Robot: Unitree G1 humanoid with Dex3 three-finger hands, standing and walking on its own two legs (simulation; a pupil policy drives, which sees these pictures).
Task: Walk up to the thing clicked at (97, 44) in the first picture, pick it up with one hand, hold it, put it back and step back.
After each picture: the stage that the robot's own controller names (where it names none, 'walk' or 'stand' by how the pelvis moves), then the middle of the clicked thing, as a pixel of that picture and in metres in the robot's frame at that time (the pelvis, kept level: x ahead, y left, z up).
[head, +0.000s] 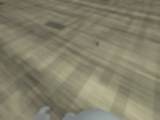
stand; (97, 43) +1.70 -0.15 -0.72
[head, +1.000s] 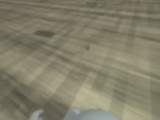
walk; (88, 47) +1.56 +0.19 -0.70
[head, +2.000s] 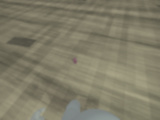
walk; (75, 60) +1.02 +0.35 -0.72
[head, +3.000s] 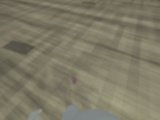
walk; (74, 80) +0.62 +0.25 -0.71
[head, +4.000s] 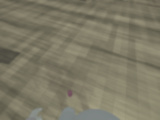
stand; (69, 93) +0.38 +0.20 -0.70
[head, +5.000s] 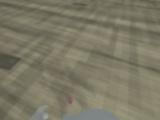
stand; (69, 100) +0.32 +0.21 -0.71
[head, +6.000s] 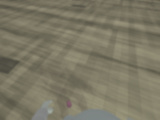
stand; (69, 104) +0.29 +0.22 -0.72
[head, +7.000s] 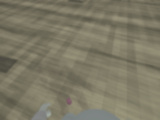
stand; (69, 101) +0.29 +0.22 -0.72
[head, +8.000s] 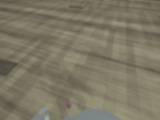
stand; (68, 105) +0.29 +0.23 -0.72
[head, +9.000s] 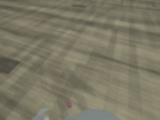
stand; (69, 104) +0.28 +0.22 -0.73
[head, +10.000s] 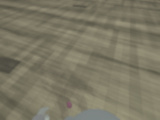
stand; (69, 105) +0.28 +0.22 -0.73
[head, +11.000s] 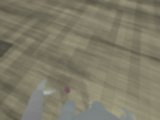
go down; (67, 90) +0.32 +0.21 -0.66
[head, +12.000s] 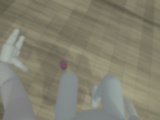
go down; (63, 65) +0.41 +0.20 -0.32
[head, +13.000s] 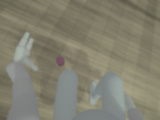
close in; (60, 61) +0.41 +0.20 -0.29
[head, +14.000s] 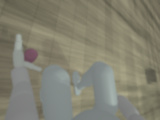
close in; (30, 56) +0.41 +0.23 -0.23
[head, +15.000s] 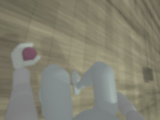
close; (29, 55) +0.40 +0.24 -0.23
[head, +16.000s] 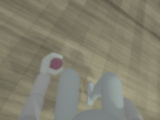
lift; (55, 64) +0.33 +0.23 -0.12
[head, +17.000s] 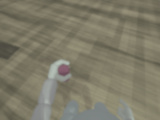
lift; (64, 73) +0.31 +0.17 +0.03
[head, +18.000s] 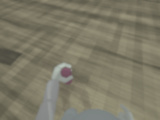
hold; (67, 76) +0.31 +0.16 +0.00
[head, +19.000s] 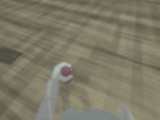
hold; (66, 75) +0.32 +0.17 +0.00
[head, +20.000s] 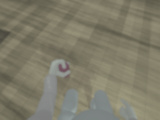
crouch; (64, 70) +0.35 +0.17 -0.06
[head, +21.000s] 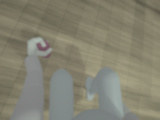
lower; (44, 49) +0.45 +0.24 -0.15
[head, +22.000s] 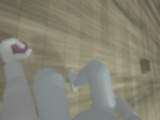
lower; (20, 50) +0.43 +0.24 -0.24
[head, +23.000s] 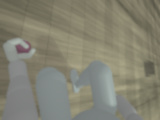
lower; (23, 50) +0.43 +0.24 -0.24
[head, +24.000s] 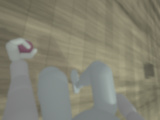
lower; (25, 49) +0.43 +0.24 -0.24
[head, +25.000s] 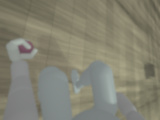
lower; (26, 49) +0.43 +0.24 -0.24
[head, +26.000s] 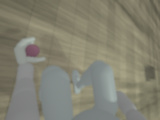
open; (31, 52) +0.41 +0.21 -0.24
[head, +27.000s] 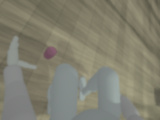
stand; (49, 53) +0.41 +0.20 -0.24
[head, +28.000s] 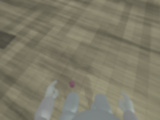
stand; (72, 84) +0.36 +0.16 -0.57
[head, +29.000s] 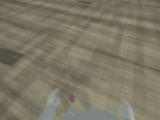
stand; (72, 99) +0.34 +0.17 -0.67
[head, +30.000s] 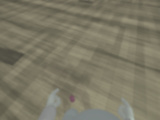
stand; (72, 99) +0.34 +0.17 -0.67
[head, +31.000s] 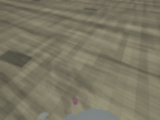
stand; (75, 101) +0.35 +0.17 -0.72
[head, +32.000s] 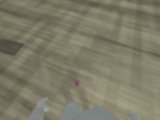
walk; (76, 82) +0.45 +0.13 -0.70
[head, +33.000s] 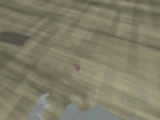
walk; (77, 67) +0.72 +0.17 -0.69
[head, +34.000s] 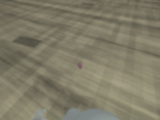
stand; (80, 65) +0.97 +0.21 -0.70
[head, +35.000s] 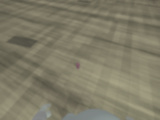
stand; (78, 65) +0.94 +0.21 -0.73
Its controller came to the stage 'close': yes
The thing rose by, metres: 0.72
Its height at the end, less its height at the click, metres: +0.00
